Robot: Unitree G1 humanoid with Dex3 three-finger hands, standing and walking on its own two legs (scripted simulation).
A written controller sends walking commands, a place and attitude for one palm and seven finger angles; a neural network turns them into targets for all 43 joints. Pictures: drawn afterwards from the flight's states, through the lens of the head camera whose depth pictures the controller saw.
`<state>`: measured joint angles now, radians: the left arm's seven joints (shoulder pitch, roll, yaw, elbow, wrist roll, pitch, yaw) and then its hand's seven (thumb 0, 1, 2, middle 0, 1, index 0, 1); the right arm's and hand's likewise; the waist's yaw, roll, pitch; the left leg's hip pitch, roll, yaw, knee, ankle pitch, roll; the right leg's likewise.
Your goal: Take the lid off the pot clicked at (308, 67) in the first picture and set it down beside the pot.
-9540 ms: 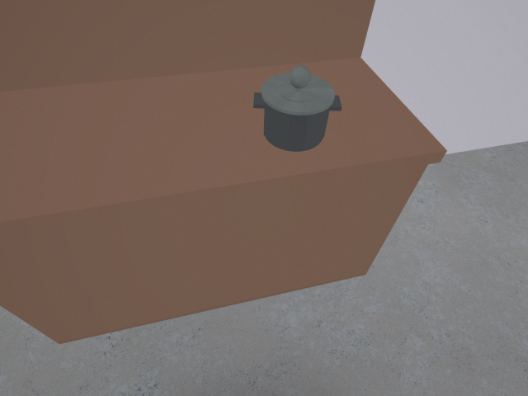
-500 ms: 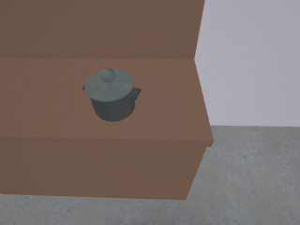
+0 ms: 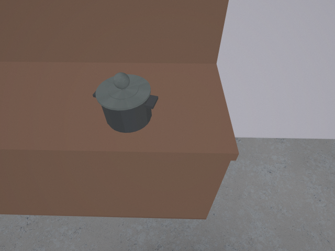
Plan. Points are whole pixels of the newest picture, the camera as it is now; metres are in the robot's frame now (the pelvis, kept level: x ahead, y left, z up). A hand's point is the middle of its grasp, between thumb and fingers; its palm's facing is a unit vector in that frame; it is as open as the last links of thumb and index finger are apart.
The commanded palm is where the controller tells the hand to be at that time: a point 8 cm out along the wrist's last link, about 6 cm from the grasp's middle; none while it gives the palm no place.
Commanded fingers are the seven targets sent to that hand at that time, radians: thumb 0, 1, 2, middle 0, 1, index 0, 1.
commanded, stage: shuffle to correct the standing spot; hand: left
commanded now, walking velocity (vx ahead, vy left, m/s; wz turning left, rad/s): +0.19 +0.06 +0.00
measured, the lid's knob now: (121, 80) +0.55 +0.17 +0.11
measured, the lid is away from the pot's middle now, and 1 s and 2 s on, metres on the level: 0.00 0.00 0.00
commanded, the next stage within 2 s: come to a stop and stand still in 0.44 s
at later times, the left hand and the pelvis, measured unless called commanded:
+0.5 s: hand out of the picture +0.04 +0.20 -0.18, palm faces +0.07 -0.97 -0.22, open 7.4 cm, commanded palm none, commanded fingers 0.00 0.90 0.90 -0.20 -0.30 -0.20 -0.30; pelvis +0.05 +0.02 -0.01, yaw +0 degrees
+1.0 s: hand (99, 247) +0.17 +0.21 -0.18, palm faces +0.09 -0.97 -0.24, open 7.4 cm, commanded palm none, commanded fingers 0.00 0.90 0.90 -0.20 -0.30 -0.20 -0.30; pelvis +0.11 +0.03 -0.01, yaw +4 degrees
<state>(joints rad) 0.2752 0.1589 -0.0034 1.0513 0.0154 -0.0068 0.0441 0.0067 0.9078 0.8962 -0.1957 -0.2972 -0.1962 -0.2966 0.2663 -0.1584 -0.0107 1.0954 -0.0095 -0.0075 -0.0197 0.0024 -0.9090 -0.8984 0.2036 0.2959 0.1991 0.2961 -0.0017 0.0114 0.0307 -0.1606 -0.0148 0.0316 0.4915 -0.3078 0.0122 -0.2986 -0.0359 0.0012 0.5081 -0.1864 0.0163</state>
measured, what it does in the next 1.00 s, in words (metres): walks ahead: right foot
